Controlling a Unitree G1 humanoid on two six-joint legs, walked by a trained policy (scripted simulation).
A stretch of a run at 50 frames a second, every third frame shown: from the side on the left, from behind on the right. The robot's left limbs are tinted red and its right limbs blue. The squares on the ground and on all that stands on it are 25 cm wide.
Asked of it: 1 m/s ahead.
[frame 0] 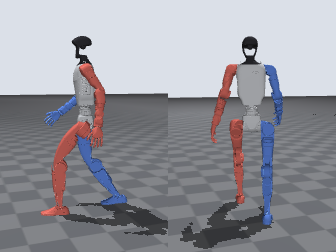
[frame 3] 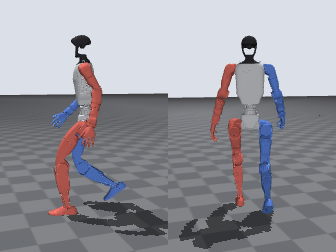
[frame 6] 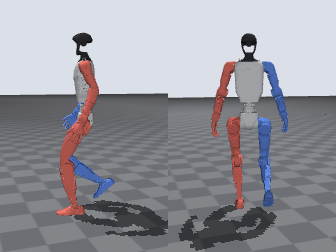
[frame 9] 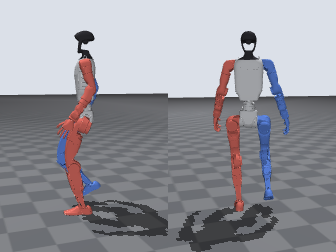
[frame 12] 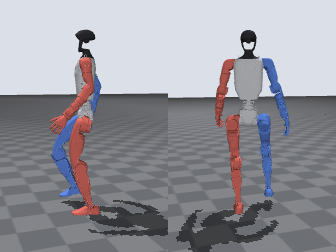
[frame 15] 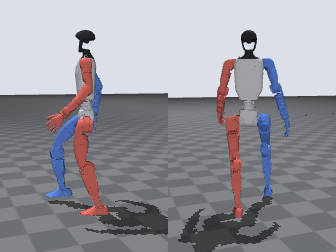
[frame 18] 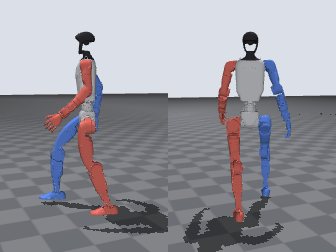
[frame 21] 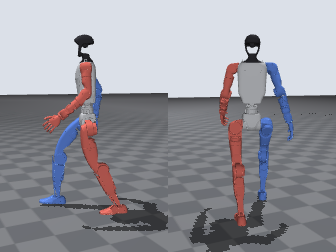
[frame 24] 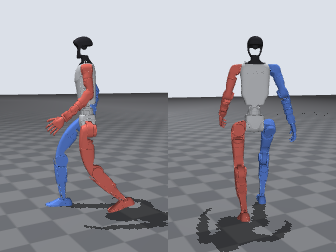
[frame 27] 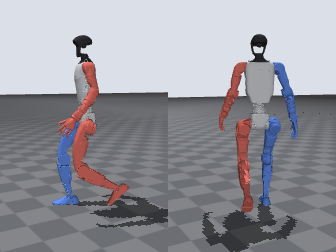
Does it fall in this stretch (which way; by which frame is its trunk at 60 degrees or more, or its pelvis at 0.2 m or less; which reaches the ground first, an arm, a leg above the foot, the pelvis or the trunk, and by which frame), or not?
no
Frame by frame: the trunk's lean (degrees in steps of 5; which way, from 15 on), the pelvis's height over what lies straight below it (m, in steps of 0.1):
0: 5, 0.7
3: 5, 0.7
6: 0, 0.8
9: 0, 0.8
12: 0, 0.8
15: 0, 0.8
18: 0, 0.8
21: 5, 0.7
24: 5, 0.7
27: 5, 0.7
